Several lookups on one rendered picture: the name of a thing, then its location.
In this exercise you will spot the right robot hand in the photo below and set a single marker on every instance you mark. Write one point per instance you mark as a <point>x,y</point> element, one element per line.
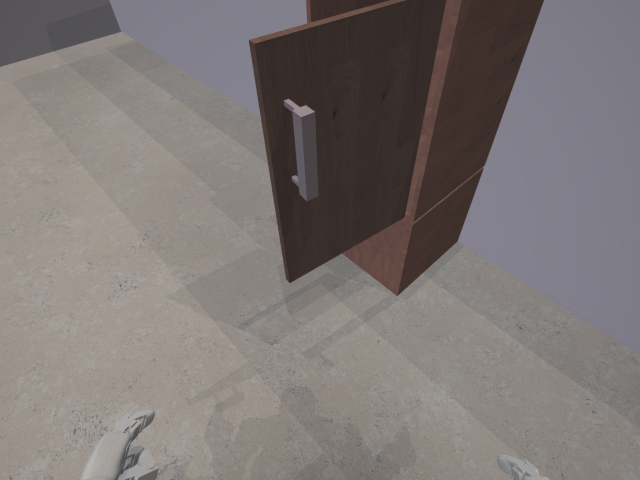
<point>518,469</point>

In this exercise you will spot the left robot hand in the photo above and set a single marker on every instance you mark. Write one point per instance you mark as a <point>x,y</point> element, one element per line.
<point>113,460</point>

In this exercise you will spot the cupboard door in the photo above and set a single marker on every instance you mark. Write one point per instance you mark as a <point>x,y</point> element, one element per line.
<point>366,74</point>

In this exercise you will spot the handle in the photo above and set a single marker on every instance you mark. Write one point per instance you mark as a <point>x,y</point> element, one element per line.
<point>306,150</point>

